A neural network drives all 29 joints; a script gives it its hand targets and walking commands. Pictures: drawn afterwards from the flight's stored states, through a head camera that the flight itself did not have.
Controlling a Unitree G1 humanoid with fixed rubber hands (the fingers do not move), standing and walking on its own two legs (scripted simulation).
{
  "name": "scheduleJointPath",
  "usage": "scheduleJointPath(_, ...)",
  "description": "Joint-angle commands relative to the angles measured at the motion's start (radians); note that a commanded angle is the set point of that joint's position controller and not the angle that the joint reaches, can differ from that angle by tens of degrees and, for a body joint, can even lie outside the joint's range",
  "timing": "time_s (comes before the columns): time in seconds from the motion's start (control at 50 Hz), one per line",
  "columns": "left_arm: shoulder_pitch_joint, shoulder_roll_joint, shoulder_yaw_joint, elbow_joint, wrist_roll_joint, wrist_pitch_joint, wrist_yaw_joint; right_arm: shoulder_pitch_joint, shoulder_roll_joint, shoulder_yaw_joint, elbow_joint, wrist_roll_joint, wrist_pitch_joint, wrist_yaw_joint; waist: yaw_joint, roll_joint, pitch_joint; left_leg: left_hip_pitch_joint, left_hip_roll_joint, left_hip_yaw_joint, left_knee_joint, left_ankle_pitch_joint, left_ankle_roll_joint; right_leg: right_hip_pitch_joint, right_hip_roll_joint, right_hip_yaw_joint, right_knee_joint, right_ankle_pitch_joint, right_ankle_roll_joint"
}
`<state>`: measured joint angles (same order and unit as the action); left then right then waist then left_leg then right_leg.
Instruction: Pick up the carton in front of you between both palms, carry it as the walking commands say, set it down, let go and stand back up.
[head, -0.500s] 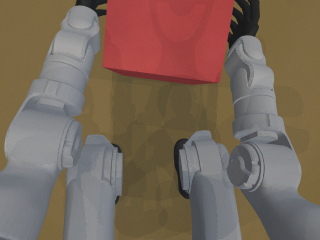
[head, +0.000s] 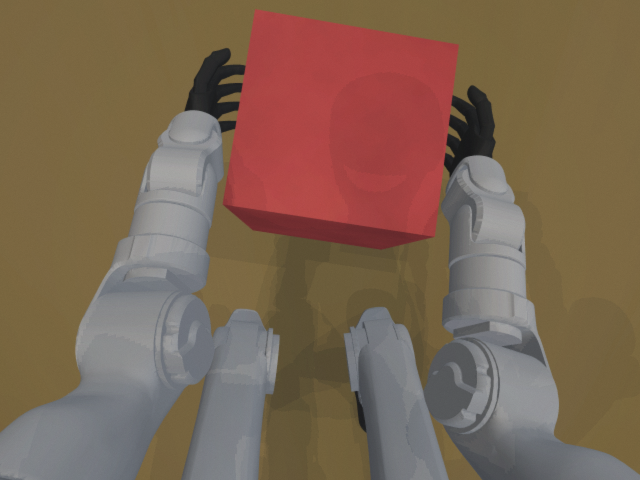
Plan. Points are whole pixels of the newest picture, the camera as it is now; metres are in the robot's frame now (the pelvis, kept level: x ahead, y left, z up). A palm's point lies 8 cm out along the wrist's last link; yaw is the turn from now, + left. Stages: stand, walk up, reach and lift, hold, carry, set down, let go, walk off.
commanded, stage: reach and lift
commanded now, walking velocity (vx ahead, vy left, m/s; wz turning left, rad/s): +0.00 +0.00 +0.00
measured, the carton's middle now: (333, 157) +0.51 -0.02 -0.14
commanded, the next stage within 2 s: none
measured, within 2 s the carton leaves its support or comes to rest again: neither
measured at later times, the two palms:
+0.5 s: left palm (132, 87) +0.47 +0.14 +0.09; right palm (558, 125) +0.45 -0.16 +0.10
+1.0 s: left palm out of the picture +0.42 +0.14 +0.24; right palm out of the picture +0.42 -0.16 +0.25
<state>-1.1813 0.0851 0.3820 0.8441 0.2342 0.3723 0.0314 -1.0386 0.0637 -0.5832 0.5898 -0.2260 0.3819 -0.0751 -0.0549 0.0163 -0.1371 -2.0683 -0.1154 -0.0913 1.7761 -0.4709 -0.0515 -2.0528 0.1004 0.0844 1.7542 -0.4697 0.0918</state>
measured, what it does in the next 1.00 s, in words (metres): rises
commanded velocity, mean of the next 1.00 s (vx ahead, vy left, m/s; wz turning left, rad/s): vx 0.00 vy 0.00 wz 0.00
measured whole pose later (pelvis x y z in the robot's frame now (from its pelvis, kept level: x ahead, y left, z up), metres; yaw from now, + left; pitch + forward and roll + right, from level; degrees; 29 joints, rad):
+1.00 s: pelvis +0.10 -0.01 +0.26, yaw +1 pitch +13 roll +0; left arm -0.35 -0.13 0.29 0.55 0.20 0.39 0.05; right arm -0.34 0.16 -0.33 0.50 -0.22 0.38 -0.04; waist -0.02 0.00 -0.17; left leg -0.65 -0.07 -0.14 0.74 -0.33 -0.02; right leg -0.65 0.06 0.14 0.74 -0.32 0.03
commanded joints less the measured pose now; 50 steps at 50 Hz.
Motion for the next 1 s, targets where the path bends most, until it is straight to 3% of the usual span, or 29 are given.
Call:
scheduleJointPath(0.0, -0.588, -1.115, -0.424, -0.066, -0.176, -0.024, -0.241, -0.739, 1.033, 0.635, 0.033, 0.194, 0.009, 0.276, -0.009, 0.027, -1.152, 0.680, -0.065, 0.171, -0.221, 0.123, 0.033, 0.640, 0.069, -0.201, -0.199, 0.146, -0.035)
scheduleJointPath(0.18, -0.438, -1.194, -0.542, -0.162, -0.227, -0.010, -0.247, -0.535, 1.078, 0.717, 0.026, 0.221, 0.017, 0.282, -0.011, 0.059, -1.093, 0.834, -0.067, 0.154, -0.345, 0.193, 0.013, 0.793, 0.074, -0.170, -0.315, 0.224, -0.043)
scheduleJointPath(0.54, -0.100, -1.235, -0.544, -0.157, -0.182, -0.065, -0.230, -0.189, 1.100, 0.731, 0.074, 0.167, -0.036, 0.282, 0.013, 0.011, -0.785, 1.160, -0.045, 0.073, -0.682, 0.218, 0.027, 1.116, 0.057, -0.087, -0.651, 0.232, -0.063)
scheduleJointPath(0.8, 0.155, -1.254, -0.640, -0.255, -0.182, -0.063, -0.224, 0.080, 1.108, 0.808, 0.032, 0.152, -0.039, 0.289, 0.026, 0.005, -0.598, 1.504, -0.015, 0.026, -0.964, 0.365, 0.034, 1.454, 0.031, -0.032, -0.934, 0.368, -0.075)
scheduleJointPath(0.98, 0.326, -1.243, -0.696, -0.338, -0.195, 0.002, -0.233, 0.250, 1.100, 0.869, -0.041, 0.163, 0.021, 0.298, 0.040, -0.006, -0.436, 1.733, 0.008, 0.005, -1.168, 0.483, 0.039, 1.717, 0.013, -0.007, -1.143, 0.499, -0.074)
